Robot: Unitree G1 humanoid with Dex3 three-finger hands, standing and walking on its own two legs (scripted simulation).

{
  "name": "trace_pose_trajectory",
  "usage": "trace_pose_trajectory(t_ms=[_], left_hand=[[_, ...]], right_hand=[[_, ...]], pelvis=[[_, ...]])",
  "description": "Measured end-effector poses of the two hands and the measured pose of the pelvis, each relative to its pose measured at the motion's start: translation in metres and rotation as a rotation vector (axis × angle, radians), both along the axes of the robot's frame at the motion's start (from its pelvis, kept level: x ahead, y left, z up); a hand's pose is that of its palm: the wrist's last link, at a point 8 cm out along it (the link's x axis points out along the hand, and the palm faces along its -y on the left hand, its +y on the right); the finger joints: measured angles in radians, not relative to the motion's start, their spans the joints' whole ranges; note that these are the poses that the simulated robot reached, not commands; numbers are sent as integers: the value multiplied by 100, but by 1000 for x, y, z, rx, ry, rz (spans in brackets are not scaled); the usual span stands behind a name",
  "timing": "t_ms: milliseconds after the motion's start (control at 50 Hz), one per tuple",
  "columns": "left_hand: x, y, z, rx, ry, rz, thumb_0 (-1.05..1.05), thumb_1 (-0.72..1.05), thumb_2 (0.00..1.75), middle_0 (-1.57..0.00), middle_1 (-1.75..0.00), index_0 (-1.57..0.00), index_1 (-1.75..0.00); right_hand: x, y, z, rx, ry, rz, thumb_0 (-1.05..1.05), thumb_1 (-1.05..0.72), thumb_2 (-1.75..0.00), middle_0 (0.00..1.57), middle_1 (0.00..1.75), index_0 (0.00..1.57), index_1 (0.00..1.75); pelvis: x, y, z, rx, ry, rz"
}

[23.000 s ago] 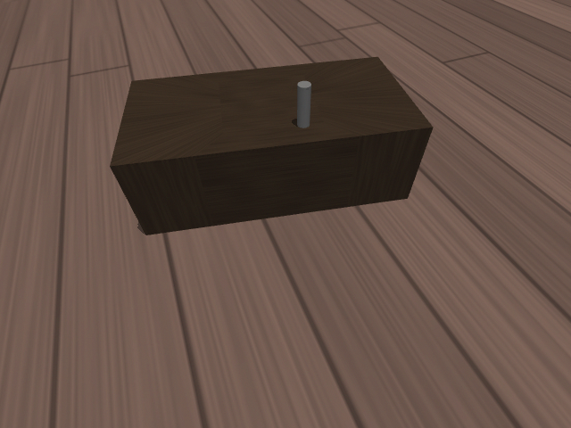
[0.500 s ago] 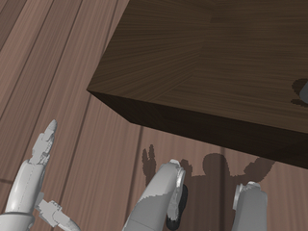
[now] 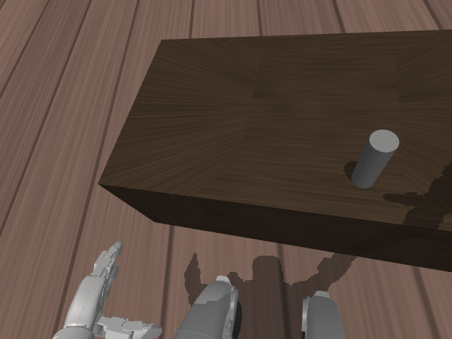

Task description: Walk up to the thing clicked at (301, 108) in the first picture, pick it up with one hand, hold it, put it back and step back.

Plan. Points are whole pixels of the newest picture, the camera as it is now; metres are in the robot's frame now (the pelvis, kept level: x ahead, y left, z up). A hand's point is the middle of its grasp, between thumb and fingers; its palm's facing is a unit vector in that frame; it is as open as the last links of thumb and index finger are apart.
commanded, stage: home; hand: right
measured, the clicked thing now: (372, 162) +0.51 -0.22 -0.15
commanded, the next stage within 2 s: none
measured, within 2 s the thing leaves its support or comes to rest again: neither
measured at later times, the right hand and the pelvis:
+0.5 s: hand (423, 247) +0.29 -0.23 +0.00, palm faces +0.21 +0.95 -0.24, open 17.4 cm; pelvis +0.05 +0.00 +0.06, yaw -3 degrees
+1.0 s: hand (381, 317) +0.19 -0.16 +0.01, palm faces +0.19 +0.96 -0.22, open 17.4 cm; pelvis +0.03 +0.03 +0.06, yaw -4 degrees
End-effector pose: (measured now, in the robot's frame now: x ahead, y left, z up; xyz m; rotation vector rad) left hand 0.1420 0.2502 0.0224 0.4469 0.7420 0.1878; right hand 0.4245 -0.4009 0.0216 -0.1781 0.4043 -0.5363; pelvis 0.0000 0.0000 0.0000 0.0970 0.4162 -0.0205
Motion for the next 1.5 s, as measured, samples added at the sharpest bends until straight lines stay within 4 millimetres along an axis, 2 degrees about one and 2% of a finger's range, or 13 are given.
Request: trace_pose_trajectory(t_ms=[40, 100, 160, 300, 380, 520, 660, 740, 820, 980, 1080, 1240, 1500], left_hand=[[18, -21, -2, -64, -22, -47, 0, -1, 38, -12, -16, -11, -16], [41, -53, 6, -182, -91, -108, 0, 16, 48, -13, -18, -13, -18], [51, -65, 18, -256, -134, -107, 0, 33, 57, -15, -21, -15, -21], [51, -36, 10, -200, -14, -29, 1, 68, 77, -19, -27, -18, -27], [53, -32, 14, -181, -3, -22, 1, 80, 84, -19, -29, -19, -29], [65, -37, 15, -246, -48, -18, 1, 88, 88, -20, -30, -20, -30], [69, -25, 13, -263, -74, -3, 2, 90, 90, -20, -30, -20, -30], [67, -18, 15, -250, -86, -14, 2, 90, 90, -20, -30, -20, -30], [63, -12, 15, -236, -100, -19, 2, 90, 90, -20, -30, -20, -30], [49, -5, 12, -233, -118, -5, 2, 90, 90, -20, -30, -20, -30], [45, -5, 13, -234, -133, 3, 2, 90, 90, -20, -30, -20, -30], [47, -12, 17, -220, -148, -3, 2, 90, 90, -20, -30, -20, -30], [45, -23, 13, -225, -136, 12, 2, 90, 90, -20, -31, -20, -30]], right_hand=[[-6, 3, 6, -15, 15, 14, -1, 51, -7, 6, 6, 7, 6], [-24, 11, 8, -31, 64, 51, -1, 49, -8, 6, 6, 6, 6], [-50, 24, 2, -31, 145, 92, -1, 48, -9, 6, 7, 7, 6], [-102, 68, -12, 43, 210, 158, -1, 50, -8, 6, 6, 7, 6], [-123, 94, -8, 65, 178, 188, -1, 51, -7, 6, 6, 7, 6], [-172, 135, 3, 104, 195, 229, -1, 54, -5, 6, 6, 6, 5], [-234, 171, 6, 153, 264, 244, -1, 56, -4, 6, 5, 6, 5], [-258, 185, 4, 172, 285, 232, -1, 56, -4, 6, 5, 6, 5], [-266, 191, 4, 164, 277, 222, -1, 54, -5, 6, 5, 6, 5], [-259, 195, 12, 126, 212, 231, -1, 52, -6, 6, 6, 6, 5], [-262, 198, 11, 136, 205, 240, -1, 52, -6, 6, 6, 6, 6], [-271, 188, 5, 135, 214, 227, -1, 51, -7, 6, 6, 6, 6], [-259, 177, 8, 127, 196, 247, -1, 50, -7, 6, 6, 6, 6]], pelvis=[[4, -1, 7, -1, -16, -4], [13, -4, 19, -5, -42, -13], [23, -6, 31, -16, -73, -19], [37, -7, 48, -40, -141, -25], [41, -4, 55, -50, -182, -25], [47, 2, 64, -64, -227, -28], [46, 10, 65, -83, -256, -29], [41, 17, 64, -93, -264, -33], [35, 23, 62, -101, -268, -38], [28, 28, 58, -110, -272, -35], [26, 26, 57, -112, -274, -30], [22, 21, 56, -106, -275, -30], [28, 9, 56, -96, -264, -23]])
